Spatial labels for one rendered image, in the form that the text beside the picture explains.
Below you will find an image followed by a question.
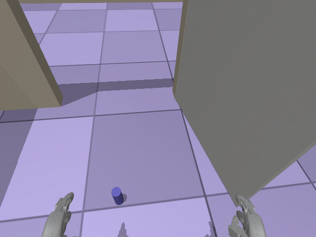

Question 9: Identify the can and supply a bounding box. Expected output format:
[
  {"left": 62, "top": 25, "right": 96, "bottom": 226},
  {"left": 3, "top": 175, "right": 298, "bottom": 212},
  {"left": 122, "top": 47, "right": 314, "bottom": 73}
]
[{"left": 111, "top": 187, "right": 124, "bottom": 205}]

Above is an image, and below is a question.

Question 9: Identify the right robot hand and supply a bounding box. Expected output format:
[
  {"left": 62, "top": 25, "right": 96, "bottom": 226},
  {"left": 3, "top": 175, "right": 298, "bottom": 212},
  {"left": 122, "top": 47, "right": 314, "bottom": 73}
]
[{"left": 228, "top": 194, "right": 267, "bottom": 237}]

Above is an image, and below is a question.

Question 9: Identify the left robot hand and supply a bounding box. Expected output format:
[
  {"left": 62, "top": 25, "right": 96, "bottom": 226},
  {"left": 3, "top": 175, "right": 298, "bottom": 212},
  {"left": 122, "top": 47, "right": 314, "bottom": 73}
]
[{"left": 41, "top": 192, "right": 74, "bottom": 237}]

